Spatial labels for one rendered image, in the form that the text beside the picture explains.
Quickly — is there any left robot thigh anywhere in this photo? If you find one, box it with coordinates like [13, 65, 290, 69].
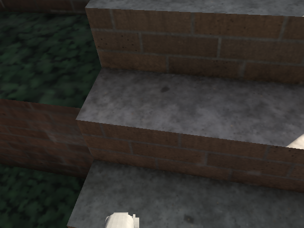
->
[104, 212, 140, 228]

